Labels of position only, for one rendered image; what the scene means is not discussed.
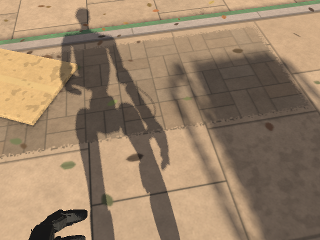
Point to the robot left hand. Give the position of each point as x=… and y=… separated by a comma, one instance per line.
x=57, y=221

